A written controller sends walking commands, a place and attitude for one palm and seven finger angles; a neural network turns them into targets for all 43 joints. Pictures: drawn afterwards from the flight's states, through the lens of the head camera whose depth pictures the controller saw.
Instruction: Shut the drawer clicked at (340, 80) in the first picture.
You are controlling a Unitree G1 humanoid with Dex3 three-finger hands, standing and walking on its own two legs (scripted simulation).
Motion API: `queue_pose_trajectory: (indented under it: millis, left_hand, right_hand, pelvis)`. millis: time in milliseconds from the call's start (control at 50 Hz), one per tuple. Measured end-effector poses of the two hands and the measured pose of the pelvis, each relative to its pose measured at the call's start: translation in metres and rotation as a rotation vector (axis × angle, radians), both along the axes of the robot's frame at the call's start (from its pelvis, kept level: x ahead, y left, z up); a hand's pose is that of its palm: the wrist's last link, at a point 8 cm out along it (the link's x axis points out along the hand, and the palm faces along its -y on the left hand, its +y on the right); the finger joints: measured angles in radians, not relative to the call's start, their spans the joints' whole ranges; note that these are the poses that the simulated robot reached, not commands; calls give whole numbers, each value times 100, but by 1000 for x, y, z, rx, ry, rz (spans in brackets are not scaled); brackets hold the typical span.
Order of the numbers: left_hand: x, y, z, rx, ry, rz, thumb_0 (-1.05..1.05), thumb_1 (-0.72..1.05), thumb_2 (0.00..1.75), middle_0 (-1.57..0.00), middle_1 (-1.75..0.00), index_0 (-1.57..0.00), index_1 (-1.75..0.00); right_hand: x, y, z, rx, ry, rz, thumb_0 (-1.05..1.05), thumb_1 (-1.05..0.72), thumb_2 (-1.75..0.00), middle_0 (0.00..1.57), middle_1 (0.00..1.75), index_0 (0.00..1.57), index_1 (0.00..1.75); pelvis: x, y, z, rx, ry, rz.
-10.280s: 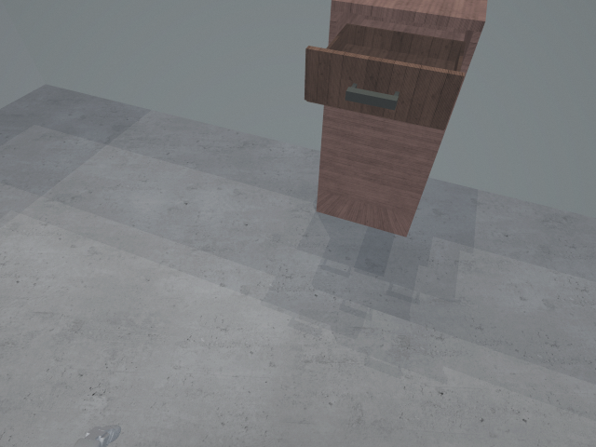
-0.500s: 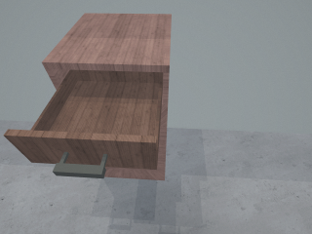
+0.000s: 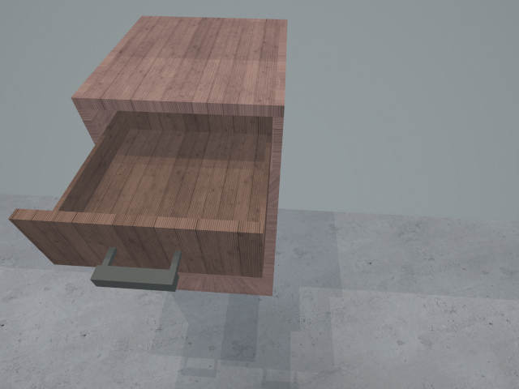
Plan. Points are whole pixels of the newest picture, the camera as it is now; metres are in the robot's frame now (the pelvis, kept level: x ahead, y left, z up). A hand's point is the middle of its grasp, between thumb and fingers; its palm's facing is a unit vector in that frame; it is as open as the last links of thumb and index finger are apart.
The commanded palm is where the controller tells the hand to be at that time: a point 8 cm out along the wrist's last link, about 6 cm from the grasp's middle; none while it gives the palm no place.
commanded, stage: look again from close up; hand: left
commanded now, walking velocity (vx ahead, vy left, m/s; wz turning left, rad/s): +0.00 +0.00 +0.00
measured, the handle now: (140, 266) +0.29 +0.21 +0.03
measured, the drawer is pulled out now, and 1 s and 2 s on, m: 0.28 0.28 0.28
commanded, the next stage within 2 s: raise the hand and make a fist in 0.06 s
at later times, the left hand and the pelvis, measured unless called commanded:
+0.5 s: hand (159, 385) +0.14 +0.15 -0.03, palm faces +0.08 -0.99 +0.07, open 6.8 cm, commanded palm +0.09 +0.22 -0.03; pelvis -0.03 +0.00 -0.04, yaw +1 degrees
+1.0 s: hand (122, 369) +0.14 +0.19 +0.03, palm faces +0.07 -1.00 -0.05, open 3.9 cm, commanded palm +0.09 +0.23 +0.04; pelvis -0.03 +0.01 -0.05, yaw +3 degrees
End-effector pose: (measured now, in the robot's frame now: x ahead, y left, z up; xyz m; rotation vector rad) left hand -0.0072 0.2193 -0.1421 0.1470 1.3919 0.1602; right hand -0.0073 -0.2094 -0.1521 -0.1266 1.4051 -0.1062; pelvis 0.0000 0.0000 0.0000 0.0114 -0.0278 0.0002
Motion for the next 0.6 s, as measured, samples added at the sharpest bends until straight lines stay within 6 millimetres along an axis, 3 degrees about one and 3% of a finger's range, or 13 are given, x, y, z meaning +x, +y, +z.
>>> queue_pose_trajectory:
  millis: [180, 200, 260, 300, 380, 400, 440, 500, 540, 600]
  left_hand:
    - [-12, -5, -1, -8, 17, 5, 1, 91, 90, -20, -30, -20, -29]
    - [-6, -1, 3, 2, -18, 44, 2, 92, 90, -20, -30, -20, -30]
    - [42, 22, 46, 100, -376, 94, 5, 96, 90, -21, -31, -21, -31]
    - [81, 27, 83, 122, -616, 95, 5, 96, 90, -23, -33, -22, -32]
    - [151, 7, 153, 43, -1099, -3, 4, 95, 90, -27, -38, -26, -38]
    - [155, 3, 153, 9, -1138, 13, 3, 94, 90, -28, -40, -26, -39]
    - [149, -1, 137, -70, -1175, 31, 2, 93, 90, -32, -43, -23, -40]
    - [120, -12, 115, -167, -1210, -33, 1, 92, 90, -37, -49, -27, -45]
    - [99, -15, 112, -171, -1248, -98, 1, 91, 90, -41, -53, -32, -50]
    - [79, -4, 123, -96, -1334, -143, 2, 90, 90, -47, -60, -41, -57]
  right_hand:
    - [-15, 3, 0, 7, 25, -11, 0, -91, -90, 20, 30, 20, 30]
    - [-12, 2, 1, 2, -6, -16, 1, -91, -90, 20, 30, 20, 30]
    - [10, -10, 9, -54, -206, -8, 2, -92, -89, 21, 30, 20, 30]
    - [34, -19, 14, -74, -347, 3, 2, -92, -89, 21, 30, 20, 30]
    - [92, -34, 36, -111, -651, 45, 2, -92, -89, 20, 30, 20, 30]
    - [107, -36, 45, -117, -721, 53, 2, -92, -89, 20, 30, 20, 30]
    - [132, -39, 63, -126, -838, 77, 2, -92, -89, 20, 30, 20, 30]
    - [163, -39, 87, -143, -953, 161, 2, -92, -90, 20, 30, 20, 30]
    - [181, -35, 95, -154, -1001, 232, 1, -91, -90, 20, 30, 20, 30]
    - [201, -23, 93, -140, -1035, 305, 1, -91, -90, 20, 30, 20, 30]
  pelvis:
    - [-4, 1, 0, -5, 3, 0]
    - [-6, 1, -1, -7, 3, 0]
    - [-8, 3, -3, -4, 3, 14]
    - [-11, 6, -5, -4, 2, 35]
    - [-22, 10, -13, -1, 34, 51]
    - [-24, 10, -16, 1, 50, 45]
    - [-28, 8, -23, 6, 78, 30]
    - [-32, 3, -35, 8, 113, 24]
    - [-34, 2, -45, 2, 131, 31]
    - [-39, 1, -58, -17, 144, 52]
